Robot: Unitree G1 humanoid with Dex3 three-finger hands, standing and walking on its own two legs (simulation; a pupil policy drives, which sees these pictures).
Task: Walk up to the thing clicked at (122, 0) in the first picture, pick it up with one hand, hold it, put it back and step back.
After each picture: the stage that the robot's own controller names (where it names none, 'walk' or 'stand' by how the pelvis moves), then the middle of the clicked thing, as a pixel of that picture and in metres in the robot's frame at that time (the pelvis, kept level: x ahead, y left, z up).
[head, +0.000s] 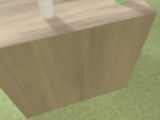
stand; out of the picture +0.90 -0.19 +0.13
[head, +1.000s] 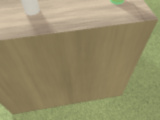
sink last; out of the picture +0.79 -0.15 +0.16
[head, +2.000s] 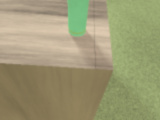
sink last; (78, 2) +0.54 +0.06 +0.17
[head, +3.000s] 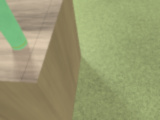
walk; (5, 20) +0.52 +0.32 +0.14
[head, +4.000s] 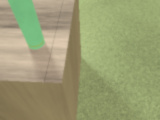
walk; (26, 18) +0.51 +0.22 +0.14
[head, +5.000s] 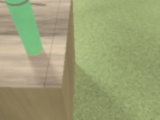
stand; (26, 25) +0.51 +0.22 +0.13
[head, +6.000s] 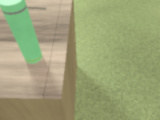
stand; (24, 33) +0.47 +0.22 +0.13
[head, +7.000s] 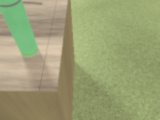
stand; (19, 26) +0.49 +0.24 +0.13
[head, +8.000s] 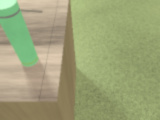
stand; (19, 36) +0.46 +0.23 +0.13
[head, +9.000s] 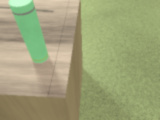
stand; (32, 33) +0.48 +0.20 +0.13
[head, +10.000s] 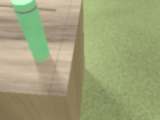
stand; (33, 32) +0.49 +0.20 +0.13
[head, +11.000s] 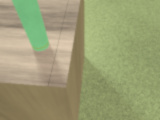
rise first; (31, 19) +0.50 +0.20 +0.13
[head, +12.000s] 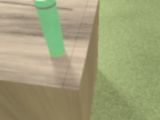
go down; (51, 27) +0.51 +0.18 +0.13
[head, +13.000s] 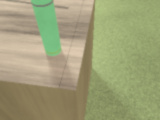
go down; (48, 26) +0.51 +0.16 +0.14
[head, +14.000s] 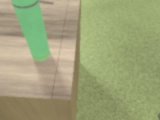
go down; (33, 28) +0.48 +0.16 +0.14
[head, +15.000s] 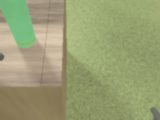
close in; (15, 10) +0.50 +0.17 +0.16
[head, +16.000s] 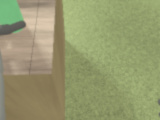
close; out of the picture +0.53 +0.18 +0.20
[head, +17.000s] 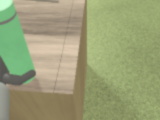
lift; (13, 47) +0.35 +0.20 +0.20
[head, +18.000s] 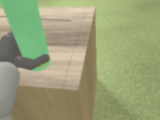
lift; (27, 26) +0.31 +0.15 +0.31
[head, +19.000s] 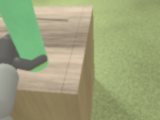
hold; (23, 27) +0.32 +0.16 +0.29
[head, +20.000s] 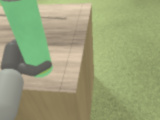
hold; (30, 34) +0.32 +0.15 +0.27
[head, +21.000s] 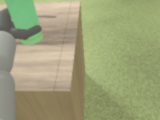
crouch; out of the picture +0.43 +0.16 +0.31
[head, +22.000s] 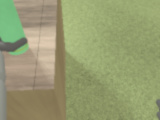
lower; (4, 15) +0.49 +0.18 +0.17
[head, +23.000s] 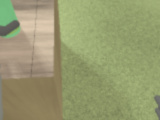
lower; out of the picture +0.52 +0.19 +0.20
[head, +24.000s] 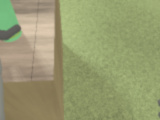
lower; out of the picture +0.51 +0.19 +0.19
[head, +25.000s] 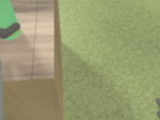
lower; out of the picture +0.51 +0.19 +0.19
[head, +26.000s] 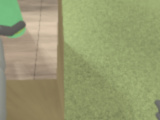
rest; out of the picture +0.52 +0.18 +0.19
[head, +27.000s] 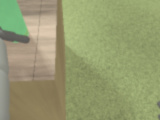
withdraw; (3, 4) +0.50 +0.18 +0.18
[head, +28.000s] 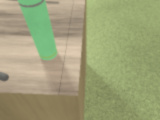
sink last; (40, 27) +0.47 +0.15 +0.16
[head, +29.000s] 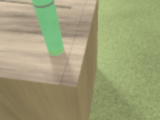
stand; (50, 26) +0.51 +0.18 +0.14
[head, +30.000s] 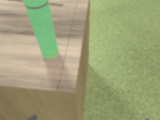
stand; (43, 28) +0.49 +0.17 +0.13
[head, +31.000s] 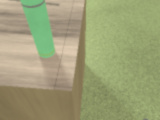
stand; (40, 27) +0.49 +0.18 +0.13
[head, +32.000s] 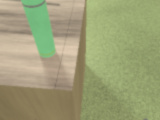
stand; (40, 27) +0.49 +0.17 +0.13
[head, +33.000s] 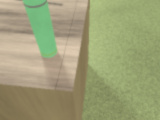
walk; (42, 27) +0.49 +0.17 +0.13
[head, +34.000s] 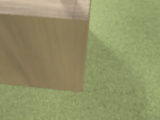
walk; out of the picture +0.76 +0.12 +0.16
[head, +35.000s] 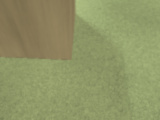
walk; out of the picture +1.14 +0.23 +0.15
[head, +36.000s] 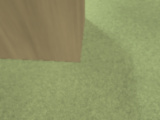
walk; out of the picture +1.18 +0.20 +0.15
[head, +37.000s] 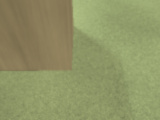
stand; out of the picture +1.15 +0.23 +0.13
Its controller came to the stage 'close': yes
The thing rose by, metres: 0.20
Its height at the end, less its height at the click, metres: +0.00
